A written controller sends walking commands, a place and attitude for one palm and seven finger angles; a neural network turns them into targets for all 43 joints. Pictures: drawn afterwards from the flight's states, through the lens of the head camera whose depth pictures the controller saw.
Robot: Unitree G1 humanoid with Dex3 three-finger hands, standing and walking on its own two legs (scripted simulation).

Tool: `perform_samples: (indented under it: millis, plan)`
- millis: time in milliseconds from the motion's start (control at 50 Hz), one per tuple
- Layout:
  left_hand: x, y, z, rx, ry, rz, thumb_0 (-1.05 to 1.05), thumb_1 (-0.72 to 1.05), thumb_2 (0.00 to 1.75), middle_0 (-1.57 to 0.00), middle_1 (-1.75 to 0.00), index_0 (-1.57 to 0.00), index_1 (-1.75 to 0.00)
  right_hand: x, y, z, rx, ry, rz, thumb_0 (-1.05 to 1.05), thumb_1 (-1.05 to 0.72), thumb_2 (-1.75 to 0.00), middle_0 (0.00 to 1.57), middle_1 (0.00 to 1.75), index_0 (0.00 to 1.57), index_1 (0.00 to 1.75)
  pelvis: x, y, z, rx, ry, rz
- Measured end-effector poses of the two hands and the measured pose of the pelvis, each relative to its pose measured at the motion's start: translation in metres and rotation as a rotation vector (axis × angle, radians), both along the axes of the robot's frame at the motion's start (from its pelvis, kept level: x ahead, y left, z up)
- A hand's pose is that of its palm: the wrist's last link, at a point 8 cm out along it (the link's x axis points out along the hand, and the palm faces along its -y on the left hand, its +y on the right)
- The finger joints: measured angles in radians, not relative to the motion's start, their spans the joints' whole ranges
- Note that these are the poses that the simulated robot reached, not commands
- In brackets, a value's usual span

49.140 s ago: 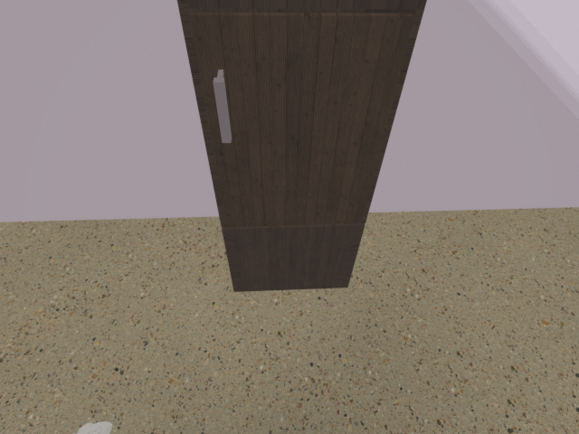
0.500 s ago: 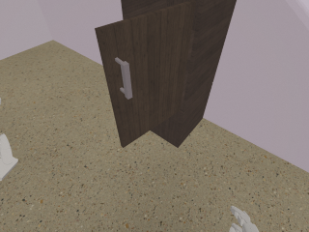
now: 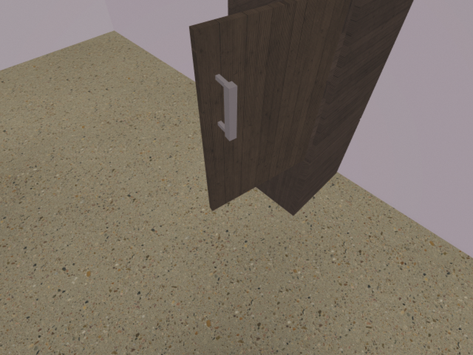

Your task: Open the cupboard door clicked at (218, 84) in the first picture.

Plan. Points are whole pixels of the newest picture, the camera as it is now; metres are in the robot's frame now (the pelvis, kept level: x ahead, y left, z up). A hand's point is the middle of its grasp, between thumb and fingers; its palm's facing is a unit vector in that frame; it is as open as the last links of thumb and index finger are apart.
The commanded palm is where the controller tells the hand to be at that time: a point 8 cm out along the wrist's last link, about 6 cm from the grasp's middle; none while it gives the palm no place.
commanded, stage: let the arm hang, fingers relaxed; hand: left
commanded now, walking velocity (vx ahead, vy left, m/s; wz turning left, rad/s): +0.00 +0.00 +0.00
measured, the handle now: (225, 108) +0.59 +0.06 +0.07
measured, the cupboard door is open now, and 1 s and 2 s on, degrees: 79 79 79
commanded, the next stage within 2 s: look to check the result in 0.60 s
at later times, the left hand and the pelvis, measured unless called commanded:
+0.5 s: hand out of the picture +0.04 +0.19 -0.17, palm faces +0.00 -0.97 -0.22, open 7.3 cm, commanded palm none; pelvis +0.00 +0.01 +0.00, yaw -1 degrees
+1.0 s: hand out of the picture +0.05 +0.20 -0.16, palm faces +0.00 -0.97 -0.25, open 7.4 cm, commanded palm none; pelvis +0.01 +0.00 +0.01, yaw -1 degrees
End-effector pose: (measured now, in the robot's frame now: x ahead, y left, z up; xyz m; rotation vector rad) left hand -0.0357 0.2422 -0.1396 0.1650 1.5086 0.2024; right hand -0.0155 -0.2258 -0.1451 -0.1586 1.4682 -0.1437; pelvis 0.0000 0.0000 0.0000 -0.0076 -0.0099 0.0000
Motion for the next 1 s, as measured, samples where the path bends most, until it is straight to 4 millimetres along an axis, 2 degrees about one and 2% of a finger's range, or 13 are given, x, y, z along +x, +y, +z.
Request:
perform_samples:
  millis: [60, 120, 340, 480, 660, 840, 1000]
  plan:
    - [-0.003, 0.004, 0.003, 0.006, 0.02, 0.0, 0.0, 0.95, 0.89, -0.2, -0.29, -0.2, -0.3, -0.007, 0.007, -0.001, 0.011, 0.021, -0.007, 0.01, -0.92, -0.89, 0.2, 0.3, 0.2, 0.3, 0.001, 0.004, 0.002, 0.003, 0.0, -0.003]
    - [0.003, 0.006, 0.004, 0.009, 0.009, -0.004, 0.0, 0.93, 0.89, -0.2, -0.29, -0.2, -0.3, -0.009, 0.014, -0.003, 0.023, 0.026, -0.011, 0.01, -0.91, -0.89, 0.2, 0.3, 0.2, 0.3, 0.001, 0.007, 0.003, 0.006, -0.003, -0.004]
    - [0.057, -0.004, 0.001, -0.014, -0.129, -0.052, 0.0, 0.92, 0.89, -0.2, -0.29, -0.2, -0.3, 0.006, 0.03, -0.007, 0.051, -0.032, -0.02, 0.01, -0.92, -0.89, 0.2, 0.3, 0.2, 0.3, 0.002, 0.013, 0.003, 0.015, -0.012, -0.014]
    - [0.071, -0.002, 0.003, -0.007, -0.152, -0.069, 0.01, 0.93, 0.89, -0.2, -0.29, -0.2, -0.3, 0.007, 0.027, -0.007, 0.05, -0.037, -0.035, 0.01, -0.92, -0.89, 0.2, 0.3, 0.2, 0.3, 0.004, 0.012, 0.003, 0.016, -0.008, -0.02]
    - [0.07, -0.003, 0.005, -0.002, -0.137, -0.067, 0.0, 0.91, 0.89, -0.2, -0.29, -0.2, -0.3, 0.011, 0.017, -0.006, 0.038, -0.031, -0.034, 0.01, -0.91, -0.89, 0.2, 0.3, 0.2, 0.3, 0.009, 0.008, 0.004, 0.017, -0.009, -0.021]
    - [0.07, -0.002, 0.006, 0.008, -0.131, -0.065, 0.0, 0.91, 0.89, -0.2, -0.29, -0.2, -0.3, 0.027, 0.0, -0.002, 0.009, -0.058, -0.019, 0.01, -0.91, -0.89, 0.2, 0.3, 0.2, 0.3, 0.012, 0.003, 0.005, 0.014, -0.013, -0.019]
    - [0.078, 0.002, 0.009, 0.024, -0.149, -0.071, 0.0, 0.91, 0.89, -0.2, -0.29, -0.2, -0.3, 0.043, -0.016, 0.001, -0.015, -0.087, 0.001, 0.01, -0.91, -0.89, 0.2, 0.3, 0.2, 0.3, 0.013, -0.001, 0.005, 0.012, -0.012, -0.015]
